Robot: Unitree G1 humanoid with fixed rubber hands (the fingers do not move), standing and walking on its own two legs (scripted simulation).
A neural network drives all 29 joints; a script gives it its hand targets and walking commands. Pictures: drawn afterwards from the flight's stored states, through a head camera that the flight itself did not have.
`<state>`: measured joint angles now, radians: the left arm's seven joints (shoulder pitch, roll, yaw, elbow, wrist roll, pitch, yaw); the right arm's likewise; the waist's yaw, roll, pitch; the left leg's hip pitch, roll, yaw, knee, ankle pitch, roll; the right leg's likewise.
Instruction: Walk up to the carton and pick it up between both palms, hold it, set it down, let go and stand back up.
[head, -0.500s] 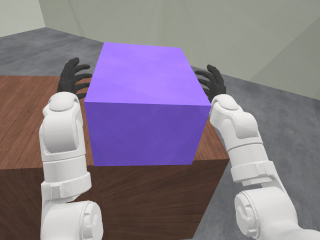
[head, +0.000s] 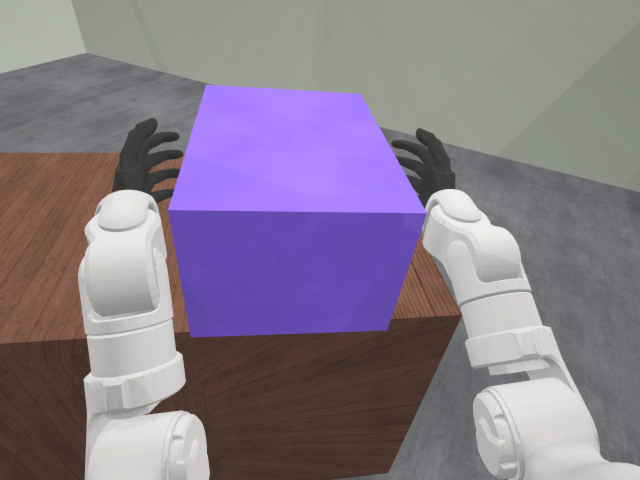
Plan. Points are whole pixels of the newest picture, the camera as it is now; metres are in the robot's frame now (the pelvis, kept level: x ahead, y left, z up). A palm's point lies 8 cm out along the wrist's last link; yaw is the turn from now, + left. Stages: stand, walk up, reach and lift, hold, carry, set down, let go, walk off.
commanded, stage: hold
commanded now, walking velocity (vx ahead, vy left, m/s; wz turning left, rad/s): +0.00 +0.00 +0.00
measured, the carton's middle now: (288, 197) +0.44 +0.01 +0.18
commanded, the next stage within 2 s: none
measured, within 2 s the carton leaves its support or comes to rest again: neither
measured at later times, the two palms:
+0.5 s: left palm (138, 196) +0.34 +0.17 +0.25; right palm (435, 196) +0.36 -0.15 +0.23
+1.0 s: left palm (151, 197) +0.35 +0.16 +0.24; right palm (442, 205) +0.36 -0.16 +0.22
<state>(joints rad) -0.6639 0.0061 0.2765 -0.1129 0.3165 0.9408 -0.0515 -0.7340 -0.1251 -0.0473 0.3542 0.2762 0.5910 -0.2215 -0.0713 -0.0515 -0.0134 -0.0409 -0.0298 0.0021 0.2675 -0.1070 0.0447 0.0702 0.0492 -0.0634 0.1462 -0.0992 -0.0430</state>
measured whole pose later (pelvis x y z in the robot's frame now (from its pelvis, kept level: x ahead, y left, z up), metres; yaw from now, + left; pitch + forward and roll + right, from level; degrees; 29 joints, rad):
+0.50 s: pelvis +0.00 +0.00 +0.00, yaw +0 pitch -7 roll -1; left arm -0.68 0.02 0.29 -0.06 0.32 0.93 -0.07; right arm -0.76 -0.11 -0.05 0.40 0.26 0.59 -0.22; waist -0.08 -0.05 -0.01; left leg -0.04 -0.03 -0.01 0.27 -0.10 0.04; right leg 0.06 0.05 -0.07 0.16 -0.10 -0.05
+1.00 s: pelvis -0.01 -0.01 +0.00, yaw +0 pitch -6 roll -1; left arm -0.69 0.01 0.30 -0.02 0.33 0.88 -0.08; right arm -0.74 -0.11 -0.04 0.40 0.24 0.56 -0.23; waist -0.08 -0.04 -0.01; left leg -0.05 -0.03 0.00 0.26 -0.09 0.03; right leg 0.04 0.05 -0.07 0.17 -0.10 -0.05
